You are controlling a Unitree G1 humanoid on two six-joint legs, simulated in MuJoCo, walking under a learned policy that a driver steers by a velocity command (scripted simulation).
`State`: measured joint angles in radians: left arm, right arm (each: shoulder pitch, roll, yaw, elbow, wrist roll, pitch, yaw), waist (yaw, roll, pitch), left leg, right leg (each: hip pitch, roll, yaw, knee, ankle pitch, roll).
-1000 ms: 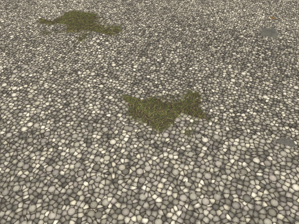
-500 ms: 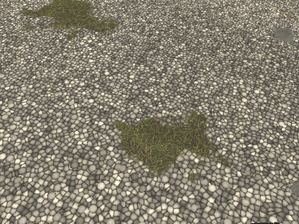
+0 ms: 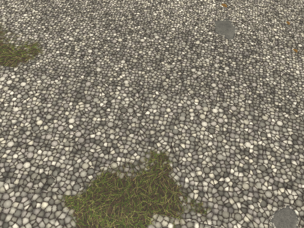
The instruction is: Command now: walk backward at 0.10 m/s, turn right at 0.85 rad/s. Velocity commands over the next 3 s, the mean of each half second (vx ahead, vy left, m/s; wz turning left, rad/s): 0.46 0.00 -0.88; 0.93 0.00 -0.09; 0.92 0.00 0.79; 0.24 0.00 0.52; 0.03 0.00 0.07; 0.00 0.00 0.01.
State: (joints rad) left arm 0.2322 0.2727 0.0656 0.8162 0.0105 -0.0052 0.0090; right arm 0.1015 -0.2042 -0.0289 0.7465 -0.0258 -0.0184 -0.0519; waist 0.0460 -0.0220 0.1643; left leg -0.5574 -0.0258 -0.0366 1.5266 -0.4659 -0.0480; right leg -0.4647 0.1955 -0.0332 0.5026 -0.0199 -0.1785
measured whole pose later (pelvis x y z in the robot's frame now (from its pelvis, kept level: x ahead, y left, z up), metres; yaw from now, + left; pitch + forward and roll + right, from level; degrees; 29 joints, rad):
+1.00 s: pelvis +0.27 -0.13 +0.03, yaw -27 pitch +1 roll -1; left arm 0.28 0.27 0.03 0.73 0.03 -0.06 -0.02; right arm 0.38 -0.30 -0.05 0.80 -0.01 -0.01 0.04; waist -0.02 0.04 0.00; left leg -0.51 0.07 -0.05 1.10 -0.25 0.06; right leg -0.15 0.02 -0.12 0.45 -0.33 -0.04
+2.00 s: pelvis +0.84 -0.35 -0.15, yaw +14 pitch -1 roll -1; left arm 0.28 0.27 0.03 0.77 0.02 0.03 -0.01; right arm 0.11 -0.25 -0.02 0.70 -0.03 0.06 0.02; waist 0.05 -0.02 0.04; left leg -0.36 -0.03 -0.03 0.60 -0.24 0.04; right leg -0.37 -0.05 -0.05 0.62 -0.27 0.03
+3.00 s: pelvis +0.88 -0.36 -0.13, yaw +15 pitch -1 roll +0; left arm 0.25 0.22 -0.02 1.03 0.01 0.00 0.02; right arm 0.16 -0.21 0.01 1.16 0.00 0.02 -0.04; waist 0.00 -0.01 0.01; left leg -0.17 -0.03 -0.06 0.34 -0.15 0.01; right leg -0.11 0.03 0.00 0.35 -0.22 -0.03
